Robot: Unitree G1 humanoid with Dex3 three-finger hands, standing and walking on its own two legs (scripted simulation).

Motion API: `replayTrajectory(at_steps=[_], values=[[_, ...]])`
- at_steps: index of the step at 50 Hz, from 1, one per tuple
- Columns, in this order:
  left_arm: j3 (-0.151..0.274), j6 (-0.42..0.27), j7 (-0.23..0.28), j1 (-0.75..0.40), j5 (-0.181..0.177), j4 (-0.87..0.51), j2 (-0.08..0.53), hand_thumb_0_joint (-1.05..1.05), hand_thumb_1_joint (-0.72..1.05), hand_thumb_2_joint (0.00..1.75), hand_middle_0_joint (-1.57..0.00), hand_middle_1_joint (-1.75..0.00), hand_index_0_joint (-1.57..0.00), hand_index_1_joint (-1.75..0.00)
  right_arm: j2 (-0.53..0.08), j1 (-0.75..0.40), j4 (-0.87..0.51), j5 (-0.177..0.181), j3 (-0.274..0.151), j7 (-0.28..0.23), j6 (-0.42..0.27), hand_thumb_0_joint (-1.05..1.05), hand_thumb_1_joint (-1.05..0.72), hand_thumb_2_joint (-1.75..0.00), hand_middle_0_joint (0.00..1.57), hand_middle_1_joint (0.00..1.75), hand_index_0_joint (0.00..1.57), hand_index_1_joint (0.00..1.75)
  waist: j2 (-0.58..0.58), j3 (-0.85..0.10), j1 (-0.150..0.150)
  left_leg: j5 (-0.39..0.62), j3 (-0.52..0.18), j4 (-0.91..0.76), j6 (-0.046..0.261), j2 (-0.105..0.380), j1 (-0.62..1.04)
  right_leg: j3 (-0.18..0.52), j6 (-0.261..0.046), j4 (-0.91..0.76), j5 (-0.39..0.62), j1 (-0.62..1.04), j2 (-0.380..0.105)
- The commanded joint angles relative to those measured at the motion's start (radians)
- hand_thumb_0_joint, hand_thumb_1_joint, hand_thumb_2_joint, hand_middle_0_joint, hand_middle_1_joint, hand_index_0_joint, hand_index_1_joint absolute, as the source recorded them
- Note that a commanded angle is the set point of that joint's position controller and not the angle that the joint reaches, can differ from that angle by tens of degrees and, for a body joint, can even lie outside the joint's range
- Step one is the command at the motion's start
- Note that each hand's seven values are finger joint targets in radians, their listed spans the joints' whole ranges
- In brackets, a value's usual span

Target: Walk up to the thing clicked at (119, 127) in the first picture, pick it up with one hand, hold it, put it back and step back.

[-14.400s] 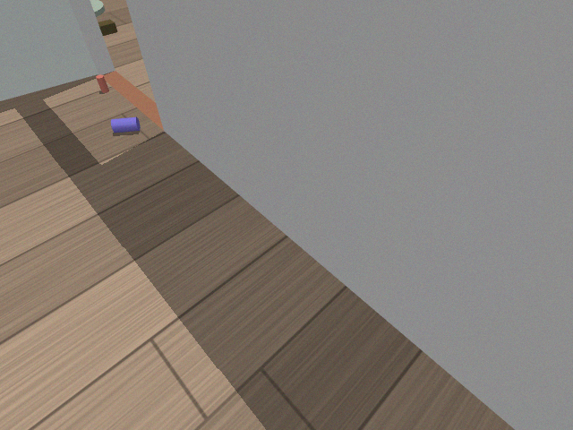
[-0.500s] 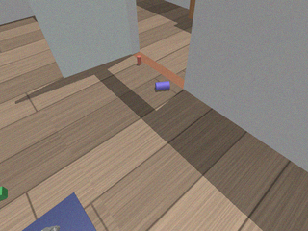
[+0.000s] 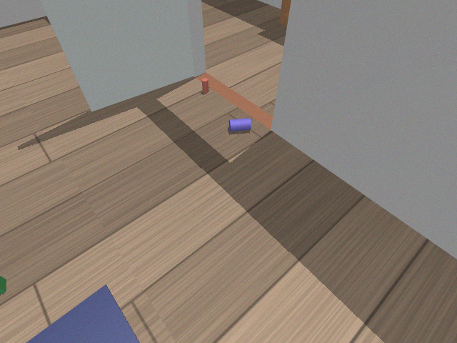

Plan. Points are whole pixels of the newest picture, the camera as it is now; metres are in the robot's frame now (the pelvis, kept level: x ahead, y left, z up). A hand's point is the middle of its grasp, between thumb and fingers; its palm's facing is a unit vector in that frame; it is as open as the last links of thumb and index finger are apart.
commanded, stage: stand
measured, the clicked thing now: (239, 124) +1.49 -0.12 -0.75
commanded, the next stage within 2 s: none
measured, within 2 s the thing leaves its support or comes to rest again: neither
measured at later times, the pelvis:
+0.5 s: pelvis +0.02 -0.02 +0.00, yaw +0 degrees
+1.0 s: pelvis +0.04 -0.02 +0.00, yaw +0 degrees
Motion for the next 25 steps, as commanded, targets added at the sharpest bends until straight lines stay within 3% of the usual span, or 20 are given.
replayTrajectory(at_steps=[1,14,20,23,25], values=[[0.035,-0.02,0.012,-0.045,-0.004,-0.071,0.221,0.0,0.9,0.9,-0.2,-0.3,-0.2,-0.3,-0.206,-0.039,-0.058,0.006,-0.036,-0.019,-0.016,0.0,-0.9,-0.9,0.2,0.3,0.2,0.3,0.007,-0.08,-0.009,0.09,-0.073,-0.046,0.049,0.088,0.044,0.08,-0.001,-0.051,0.142,-0.011,-0.117],[0.038,-0.019,0.017,-0.054,-0.004,-0.089,0.225,0.0,0.9,0.9,-0.2,-0.3,-0.2,-0.3,-0.202,-0.039,-0.064,0.006,-0.032,-0.021,-0.013,0.0,-0.9,-0.9,0.2,0.3,0.2,0.3,-0.005,-0.095,-0.01,0.125,-0.056,-0.038,0.047,0.089,0.06,0.081,-0.002,-0.056,0.222,0.014,-0.122],[0.039,-0.019,0.019,-0.056,-0.004,-0.091,0.226,0.0,0.9,0.9,-0.2,-0.3,-0.2,-0.3,-0.197,-0.033,-0.067,0.008,-0.03,-0.021,-0.01,0.0,-0.9,-0.9,0.2,0.3,0.2,0.3,-0.018,-0.065,-0.011,0.08,-0.055,-0.044,0.047,0.085,0.044,0.088,-0.001,-0.08,0.173,0.002,-0.121],[0.043,-0.021,0.021,-0.047,-0.003,-0.093,0.229,0.0,0.9,0.9,-0.2,-0.3,-0.2,-0.3,-0.197,-0.031,-0.069,0.007,-0.031,-0.021,-0.01,0.0,-0.9,-0.9,0.2,0.3,0.2,0.3,-0.021,-0.083,-0.007,0.118,-0.048,-0.033,0.045,0.085,0.041,0.076,0.011,-0.065,0.276,0.037,-0.121],[0.044,-0.021,0.022,-0.046,-0.004,-0.094,0.229,0.0,0.9,0.9,-0.2,-0.3,-0.2,-0.3,-0.2,-0.031,-0.071,0.008,-0.031,-0.023,-0.009,0.0,-0.9,-0.9,0.2,0.3,0.2,0.3,-0.021,-0.09,-0.008,0.119,-0.045,-0.03,0.048,0.087,0.053,0.077,0.006,-0.061,0.286,0.038,-0.12]])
